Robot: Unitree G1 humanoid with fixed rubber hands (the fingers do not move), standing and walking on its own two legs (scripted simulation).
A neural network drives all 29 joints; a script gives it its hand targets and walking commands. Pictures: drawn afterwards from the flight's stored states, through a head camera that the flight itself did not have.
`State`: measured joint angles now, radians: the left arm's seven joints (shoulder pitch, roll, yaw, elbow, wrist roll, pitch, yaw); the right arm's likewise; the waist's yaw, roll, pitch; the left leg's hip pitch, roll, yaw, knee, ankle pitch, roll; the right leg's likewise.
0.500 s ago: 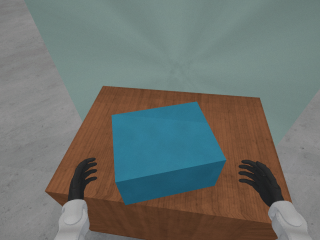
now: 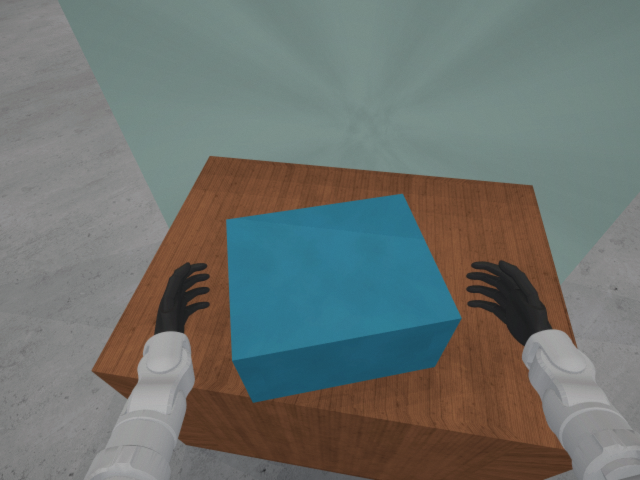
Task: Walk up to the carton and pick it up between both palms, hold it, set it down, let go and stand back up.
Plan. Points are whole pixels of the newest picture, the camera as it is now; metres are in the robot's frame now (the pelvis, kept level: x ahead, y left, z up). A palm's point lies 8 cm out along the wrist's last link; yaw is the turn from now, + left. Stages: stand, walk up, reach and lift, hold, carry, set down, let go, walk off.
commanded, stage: reach and lift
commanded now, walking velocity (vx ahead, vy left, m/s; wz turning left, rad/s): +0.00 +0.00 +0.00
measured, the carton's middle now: (331, 293) +0.44 +0.04 -0.10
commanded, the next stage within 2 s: none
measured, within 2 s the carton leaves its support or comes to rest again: neither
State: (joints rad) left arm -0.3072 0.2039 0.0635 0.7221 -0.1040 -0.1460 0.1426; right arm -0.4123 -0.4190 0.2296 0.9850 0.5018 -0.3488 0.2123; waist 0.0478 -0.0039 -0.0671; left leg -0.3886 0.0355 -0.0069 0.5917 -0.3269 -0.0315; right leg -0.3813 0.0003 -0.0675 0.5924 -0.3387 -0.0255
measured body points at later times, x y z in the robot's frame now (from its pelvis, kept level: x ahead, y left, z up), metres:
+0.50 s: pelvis -0.01 +0.01 +0.00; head +0.04 +0.01 +0.44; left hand +0.37 +0.25 +0.04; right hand +0.42 -0.22 +0.05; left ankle -0.02 +0.14 -0.73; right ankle -0.03 -0.10 -0.73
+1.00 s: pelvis -0.01 +0.01 -0.01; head +0.09 +0.01 +0.43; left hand +0.39 +0.26 +0.00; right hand +0.44 -0.21 +0.02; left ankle -0.02 +0.14 -0.73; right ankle -0.03 -0.10 -0.73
